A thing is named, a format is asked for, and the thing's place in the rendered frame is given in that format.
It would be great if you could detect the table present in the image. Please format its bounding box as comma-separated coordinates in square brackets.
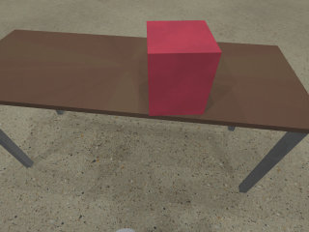
[0, 29, 309, 193]

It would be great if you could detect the carton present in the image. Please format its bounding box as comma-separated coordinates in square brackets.
[147, 20, 222, 116]

